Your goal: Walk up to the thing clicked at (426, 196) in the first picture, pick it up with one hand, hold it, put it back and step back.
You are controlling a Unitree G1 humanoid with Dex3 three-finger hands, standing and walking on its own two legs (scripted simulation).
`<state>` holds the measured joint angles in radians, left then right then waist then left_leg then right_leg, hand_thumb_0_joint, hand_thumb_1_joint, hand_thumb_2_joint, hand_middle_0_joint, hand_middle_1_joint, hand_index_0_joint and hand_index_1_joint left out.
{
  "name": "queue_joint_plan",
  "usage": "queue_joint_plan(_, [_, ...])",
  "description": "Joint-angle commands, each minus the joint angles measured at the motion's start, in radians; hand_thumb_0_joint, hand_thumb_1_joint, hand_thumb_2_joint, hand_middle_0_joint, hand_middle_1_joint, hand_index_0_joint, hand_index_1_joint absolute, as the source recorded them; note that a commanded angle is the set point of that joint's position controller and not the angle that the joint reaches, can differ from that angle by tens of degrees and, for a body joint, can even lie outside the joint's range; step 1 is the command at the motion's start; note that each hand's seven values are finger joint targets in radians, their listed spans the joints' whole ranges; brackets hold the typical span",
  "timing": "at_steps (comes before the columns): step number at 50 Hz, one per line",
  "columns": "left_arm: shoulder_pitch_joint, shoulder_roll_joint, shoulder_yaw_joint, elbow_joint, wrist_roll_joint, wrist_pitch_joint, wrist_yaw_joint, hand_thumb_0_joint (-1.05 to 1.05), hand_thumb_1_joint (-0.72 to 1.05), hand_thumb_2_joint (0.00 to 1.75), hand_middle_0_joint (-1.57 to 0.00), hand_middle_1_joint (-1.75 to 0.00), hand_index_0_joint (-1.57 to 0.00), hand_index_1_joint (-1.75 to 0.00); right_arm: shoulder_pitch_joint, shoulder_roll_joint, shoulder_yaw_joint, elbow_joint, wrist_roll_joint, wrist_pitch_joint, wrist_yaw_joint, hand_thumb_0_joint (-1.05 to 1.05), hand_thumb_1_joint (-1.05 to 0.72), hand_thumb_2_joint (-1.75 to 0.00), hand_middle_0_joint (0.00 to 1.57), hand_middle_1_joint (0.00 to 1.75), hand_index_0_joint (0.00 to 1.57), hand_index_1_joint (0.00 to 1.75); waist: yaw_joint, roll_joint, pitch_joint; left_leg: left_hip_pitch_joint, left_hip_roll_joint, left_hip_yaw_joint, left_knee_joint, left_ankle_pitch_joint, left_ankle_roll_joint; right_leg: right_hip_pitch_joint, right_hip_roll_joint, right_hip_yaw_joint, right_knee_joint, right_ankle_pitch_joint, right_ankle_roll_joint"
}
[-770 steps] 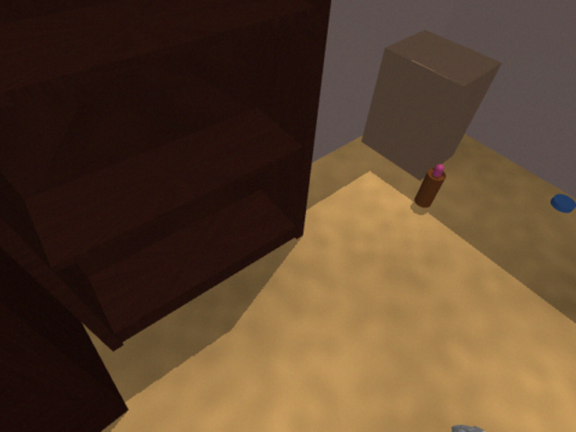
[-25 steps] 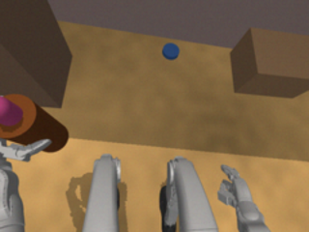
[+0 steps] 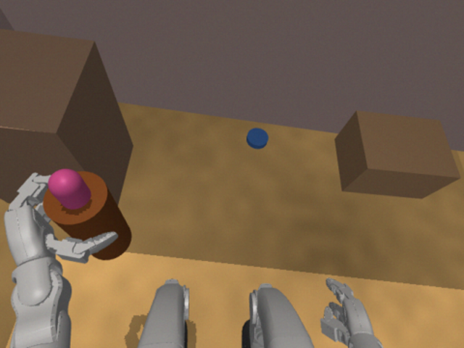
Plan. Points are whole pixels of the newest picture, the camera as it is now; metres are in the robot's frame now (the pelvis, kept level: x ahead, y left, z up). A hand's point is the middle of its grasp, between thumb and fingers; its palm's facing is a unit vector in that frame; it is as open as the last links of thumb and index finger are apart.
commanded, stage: hold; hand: left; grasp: from the side
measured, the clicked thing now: (90, 214) +0.31 +0.22 +0.01
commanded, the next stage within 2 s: crouch in 1.06 s
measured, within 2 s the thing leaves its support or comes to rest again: neither
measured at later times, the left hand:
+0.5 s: hand (79, 193) +0.32 +0.21 +0.07, palm faces +0.41 -0.91 -0.06, open 11.4 cm
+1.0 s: hand (85, 182) +0.33 +0.20 +0.10, palm faces +0.40 -0.92 -0.05, open 11.4 cm
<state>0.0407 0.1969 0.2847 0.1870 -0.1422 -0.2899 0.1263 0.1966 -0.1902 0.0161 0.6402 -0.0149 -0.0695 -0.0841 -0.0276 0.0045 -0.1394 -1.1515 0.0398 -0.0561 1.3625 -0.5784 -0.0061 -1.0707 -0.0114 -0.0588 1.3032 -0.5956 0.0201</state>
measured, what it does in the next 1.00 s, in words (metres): rises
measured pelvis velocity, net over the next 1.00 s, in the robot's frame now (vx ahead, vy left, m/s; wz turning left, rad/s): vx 0.02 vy -0.01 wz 0.01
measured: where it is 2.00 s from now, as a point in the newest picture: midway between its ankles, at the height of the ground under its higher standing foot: outside the picture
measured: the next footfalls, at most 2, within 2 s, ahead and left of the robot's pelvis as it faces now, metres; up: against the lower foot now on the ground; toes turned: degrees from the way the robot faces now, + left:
none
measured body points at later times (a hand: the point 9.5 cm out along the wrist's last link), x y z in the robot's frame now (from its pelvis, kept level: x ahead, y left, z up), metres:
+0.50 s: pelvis +0.02 -0.01 +0.05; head +0.10 +0.02 +0.50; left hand +0.29 +0.26 +0.08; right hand +0.17 -0.24 -0.05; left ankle +0.03 +0.12 -0.61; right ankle +0.02 -0.14 -0.61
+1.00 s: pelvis +0.02 -0.01 +0.07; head +0.08 +0.00 +0.52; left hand +0.30 +0.25 +0.10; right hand +0.16 -0.25 -0.04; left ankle +0.03 +0.12 -0.61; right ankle +0.02 -0.14 -0.61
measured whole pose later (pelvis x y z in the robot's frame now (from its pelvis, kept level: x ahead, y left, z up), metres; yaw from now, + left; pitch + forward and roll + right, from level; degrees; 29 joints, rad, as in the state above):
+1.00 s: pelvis +0.02 -0.01 +0.07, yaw +1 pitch +10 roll -2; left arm 0.03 0.13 0.19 0.27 -0.11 -0.29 0.19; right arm 0.23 -0.19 0.02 0.66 -0.04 -0.02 -0.09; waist -0.02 0.00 -0.05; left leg -0.68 0.04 -0.03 0.97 -0.46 -0.02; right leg -0.62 -0.01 -0.04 0.93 -0.48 0.01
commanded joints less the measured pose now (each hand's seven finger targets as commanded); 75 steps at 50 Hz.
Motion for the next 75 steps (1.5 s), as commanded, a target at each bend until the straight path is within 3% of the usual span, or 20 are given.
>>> queue_joint_plan(1, [-0.294,0.180,0.049,-0.350,-0.029,-0.156,0.012,0.00,-0.04,1.13,-1.15,-1.32,-1.19,-1.31,0.038,-0.145,-0.051,-0.085,-0.009,-0.040,-0.019,0.00,-0.88,-0.89,0.20,0.30,0.20,0.30,-0.007,0.133,-0.400,0.448,-0.019,-0.018,-0.261,0.321,0.000,0.206,0.030,0.005,-0.204,0.336,-0.039])
queue_joint_plan(6, [-0.289,0.133,-0.015,-0.352,-0.014,-0.125,0.008,0.00,0.03,1.14,-1.15,-1.32,-1.18,-1.30,0.024,-0.148,-0.052,-0.122,-0.008,-0.036,-0.013,0.00,-0.88,-0.89,0.20,0.30,0.20,0.30,0.003,0.145,-0.401,0.536,-0.017,-0.022,-0.319,0.373,-0.007,0.265,0.032,-0.012,-0.252,0.368,-0.042])
queue_joint_plan(11, [-0.255,0.118,0.002,-0.286,-0.019,-0.105,0.024,0.00,-0.05,1.13,-1.13,-1.30,-1.17,-1.29,0.017,-0.133,-0.049,-0.129,-0.002,-0.026,-0.005,0.00,-0.88,-0.89,0.20,0.30,0.20,0.30,0.013,0.085,-0.322,0.520,-0.021,-0.008,-0.368,0.349,-0.001,0.349,0.033,-0.013,-0.318,0.365,-0.035])
queue_joint_plan(20, [-0.313,0.130,0.018,-0.351,0.000,-0.150,0.067,0.00,-0.03,1.13,-1.07,-1.27,-1.10,-1.26,0.034,-0.113,-0.041,-0.111,-0.024,-0.016,-0.011,0.00,-0.88,-0.89,0.20,0.30,0.20,0.30,0.014,0.115,-0.320,0.588,-0.033,0.017,-0.411,0.402,0.000,0.435,0.027,0.006,-0.370,0.437,-0.028])
queue_joint_plan(23, [-0.332,0.118,-0.021,-0.348,0.018,-0.153,0.070,0.00,0.03,1.14,-1.06,-1.25,-1.09,-1.25,0.029,-0.120,-0.041,-0.110,-0.029,-0.011,-0.015,0.00,-0.89,-0.89,0.20,0.30,0.20,0.30,0.002,0.148,-0.314,0.641,-0.031,0.015,-0.442,0.380,-0.008,0.428,0.026,0.006,-0.386,0.408,-0.033])
queue_joint_plan(27, [-0.361,0.107,-0.054,-0.419,0.009,-0.142,0.066,0.00,0.02,1.12,-1.07,-1.24,-1.09,-1.24,0.024,-0.112,-0.030,-0.117,-0.026,-0.011,-0.021,0.00,-0.89,-0.90,0.20,0.30,0.20,0.30,-0.003,0.156,-0.368,0.702,-0.030,0.013,-0.446,0.468,-0.007,0.488,0.029,0.007,-0.412,0.491,-0.030])
queue_joint_plan(31, [-0.298,0.085,-0.033,-0.283,-0.008,-0.122,0.065,0.00,-0.06,1.11,-1.07,-1.24,-1.10,-1.24,0.037,-0.123,-0.041,-0.090,-0.023,-0.004,-0.025,0.00,-0.89,-0.90,0.20,0.30,0.20,0.30,-0.009,0.054,-0.285,0.647,-0.026,0.020,-0.464,0.424,0.005,0.510,0.031,0.011,-0.449,0.486,-0.020])
queue_joint_plan(34, [-0.341,0.065,-0.055,-0.291,-0.005,-0.127,0.070,0.00,-0.05,1.12,-1.07,-1.25,-1.10,-1.25,0.014,-0.116,-0.035,-0.098,-0.022,-0.007,-0.020,0.00,-0.90,-0.90,0.20,0.30,0.20,0.30,-0.005,0.068,-0.235,0.638,-0.025,0.016,-0.495,0.370,-0.001,0.498,0.030,0.001,-0.461,0.422,-0.022])
queue_joint_plan(36, [-0.286,0.084,-0.020,-0.210,-0.001,-0.127,0.068,0.00,-0.03,1.13,-1.09,-1.25,-1.11,-1.25,0.019,-0.126,-0.045,-0.092,-0.021,-0.005,-0.019,0.00,-0.90,-0.90,0.20,0.30,0.20,0.30,0.004,0.054,-0.232,0.637,-0.025,0.020,-0.499,0.378,-0.001,0.512,0.029,0.002,-0.465,0.425,-0.022])
queue_joint_plan(40, [-0.329,0.087,-0.036,-0.290,0.004,-0.146,0.059,0.00,0.00,1.14,-1.10,-1.26,-1.12,-1.26,0.007,-0.117,-0.041,-0.112,-0.018,-0.001,-0.013,0.00,-0.90,-0.90,0.20,0.30,0.20,0.30,0.017,0.088,-0.261,0.676,-0.030,0.029,-0.514,0.402,-0.003,0.546,0.026,0.010,-0.476,0.451,-0.023])
queue_joint_plan(43, [-0.318,0.102,-0.008,-0.298,0.001,-0.149,0.067,0.00,0.00,1.14,-1.09,-1.25,-1.11,-1.25,0.017,-0.120,-0.044,-0.100,-0.022,0.001,-0.010,0.00,-0.90,-0.90,0.20,0.30,0.20,0.30,0.025,0.081,-0.302,0.699,-0.028,0.028,-0.511,0.452,-0.004,0.578,0.031,0.010,-0.474,0.494,-0.023])
queue_joint_plan(50, [-0.375,0.071,-0.038,-0.282,0.006,-0.160,0.083,0.00,-0.01,1.17,-1.10,-1.28,-1.12,-1.28,0.016,-0.116,-0.039,-0.093,-0.029,0.007,-0.012,0.00,-0.91,-0.90,0.20,0.30,0.20,0.30,-0.007,0.091,-0.254,0.710,-0.025,0.028,-0.527,0.428,-0.006,0.559,0.033,0.013,-0.489,0.472,-0.022])
queue_joint_plan(53, [-0.393,0.103,-0.023,-0.327,0.005,-0.168,0.079,0.00,0.01,1.16,-1.10,-1.27,-1.12,-1.27,0.011,-0.114,-0.036,-0.089,-0.027,0.007,-0.018,0.00,-0.91,-0.90,0.20,0.30,0.20,0.30,0.003,0.096,-0.265,0.724,-0.027,0.033,-0.531,0.433,-0.002,0.578,0.029,0.020,-0.504,0.490,-0.018])
queue_joint_plan(61, [-0.368,0.072,-0.060,-0.291,0.002,-0.146,0.064,0.00,-0.03,1.17,-1.20,-1.30,-1.21,-1.31,0.007,-0.118,-0.038,-0.085,-0.023,0.009,-0.016,0.00,-0.87,-0.90,0.20,0.30,0.20,0.30,-0.006,0.084,-0.256,0.741,-0.028,0.035,-0.543,0.467,-0.002,0.613,0.031,0.018,-0.525,0.526,-0.016])
queue_joint_plan(62, [-0.329,0.071,-0.037,-0.216,-0.003,-0.142,0.063,0.00,-0.04,1.18,-1.20,-1.31,-1.21,-1.32,0.013,-0.128,-0.046,-0.074,-0.021,0.009,-0.015,0.00,-0.87,-0.90,0.20,0.30,0.20,0.30,-0.002,0.049,-0.236,0.732,-0.024,0.032,-0.544,0.475,0.000,0.616,0.033,0.012,-0.522,0.528,-0.016])
queue_joint_plan(65, [-0.314,0.031,-0.051,-0.079,-0.007,-0.151,0.048,0.00,-0.06,1.19,-1.23,-1.34,-1.25,-1.35,-0.002,-0.133,-0.052,-0.075,-0.019,0.009,-0.006,0.00,-0.87,-0.90,0.20,0.30,0.20,0.30,-0.012,0.012,-0.171,0.676,-0.022,0.031,-0.542,0.438,0.005,0.565,0.031,0.007,-0.517,0.495,-0.016])
queue_joint_plan(67, [-0.395,0.090,-0.017,-0.137,0.008,-0.178,0.049,0.00,-0.06,1.19,-1.24,-1.34,-1.25,-1.35,-0.003,-0.126,-0.053,-0.072,-0.020,0.011,-0.001,0.00,-0.87,-0.90,0.20,0.30,0.20,0.30,0.001,0.047,-0.169,0.660,-0.026,0.039,-0.534,0.409,0.005,0.545,0.020,0.017,-0.515,0.478,-0.015])
queue_joint_plan(68, [-0.355,0.086,-0.001,-0.060,0.012,-0.183,0.050,0.00,-0.06,1.18,-1.23,-1.34,-1.25,-1.35,-0.004,-0.130,-0.058,-0.069,-0.024,0.014,0.004,0.00,-0.87,-0.90,0.20,0.30,0.20,0.30,0.001,0.029,-0.151,0.638,-0.026,0.035,-0.531,0.395,0.004,0.532,0.022,0.013,-0.506,0.460,-0.016])
queue_joint_plan(71, [-0.423,0.075,0.018,-0.033,0.018,-0.237,0.056,0.00,-0.04,1.19,-1.23,-1.34,-1.24,-1.35,-0.006,-0.124,-0.060,-0.068,-0.032,0.011,0.020,0.00,-0.86,-0.90,0.20,0.30,0.20,0.30,0.006,0.052,-0.176,0.608,-0.024,0.034,-0.504,0.369,0.001,0.482,0.019,0.017,-0.466,0.426,-0.024])
queue_joint_plan(75, [-0.480,0.135,0.107,0.095,0.012,-0.347,0.044,0.00,0.00,1.19,-1.18,-1.32,-1.20,-1.33,0.007,-0.142,-0.075,-0.030,-0.049,0.007,0.036,0.00,-0.86,-0.90,0.20,0.30,0.20,0.30,0.007,0.042,-0.245,0.502,-0.025,0.026,-0.402,0.369,0.009,0.382,0.018,0.025,-0.372,0.420,-0.027])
